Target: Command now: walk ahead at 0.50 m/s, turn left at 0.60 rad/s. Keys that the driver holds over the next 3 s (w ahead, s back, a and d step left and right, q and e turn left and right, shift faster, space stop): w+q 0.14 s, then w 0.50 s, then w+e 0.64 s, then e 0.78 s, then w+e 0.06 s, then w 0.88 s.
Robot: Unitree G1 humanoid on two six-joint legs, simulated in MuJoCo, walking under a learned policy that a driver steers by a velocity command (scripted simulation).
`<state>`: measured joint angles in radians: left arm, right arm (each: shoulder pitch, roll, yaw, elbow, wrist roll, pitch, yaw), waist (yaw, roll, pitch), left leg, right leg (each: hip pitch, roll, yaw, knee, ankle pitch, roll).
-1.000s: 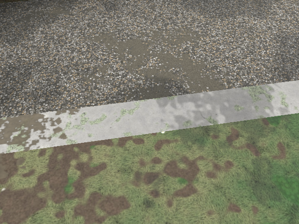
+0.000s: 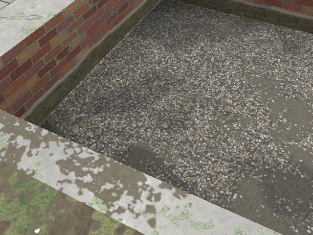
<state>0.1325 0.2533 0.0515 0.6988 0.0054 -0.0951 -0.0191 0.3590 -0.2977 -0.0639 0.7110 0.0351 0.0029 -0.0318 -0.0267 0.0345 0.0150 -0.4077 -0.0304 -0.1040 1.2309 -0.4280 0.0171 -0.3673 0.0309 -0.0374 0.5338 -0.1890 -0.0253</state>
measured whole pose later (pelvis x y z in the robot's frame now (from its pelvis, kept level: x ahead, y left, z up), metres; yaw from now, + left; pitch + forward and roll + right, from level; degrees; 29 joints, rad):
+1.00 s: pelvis +0.45 +0.07 -0.01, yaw +3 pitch -1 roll +1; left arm 0.32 0.24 0.04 0.75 0.00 0.01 -0.03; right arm 0.22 -0.30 -0.04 0.78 -0.03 0.01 -0.04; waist 0.01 0.03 0.03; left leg -0.51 -0.02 -0.02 1.33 -0.35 -0.01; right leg -0.40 0.09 0.04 0.64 -0.22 -0.08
